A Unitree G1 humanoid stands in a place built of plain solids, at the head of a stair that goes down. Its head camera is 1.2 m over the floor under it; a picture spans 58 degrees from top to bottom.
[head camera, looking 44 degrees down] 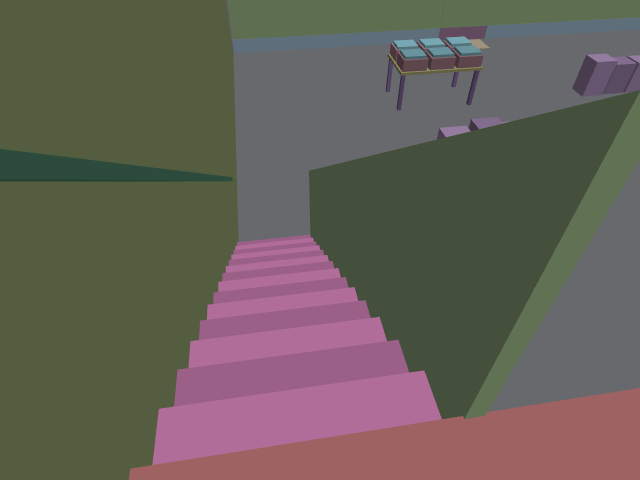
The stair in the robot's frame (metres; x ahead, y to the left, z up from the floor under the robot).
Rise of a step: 0.18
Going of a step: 0.24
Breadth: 0.90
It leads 9 degrees to the left of straight ahead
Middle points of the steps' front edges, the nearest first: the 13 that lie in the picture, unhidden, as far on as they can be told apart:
0.46 0.04 0.00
0.70 0.08 -0.18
0.95 0.12 -0.35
1.19 0.15 -0.53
1.43 0.19 -0.71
1.67 0.23 -0.88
1.91 0.27 -1.06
2.15 0.30 -1.24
2.39 0.34 -1.42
2.63 0.38 -1.59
2.87 0.42 -1.77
3.12 0.45 -1.95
3.36 0.49 -2.12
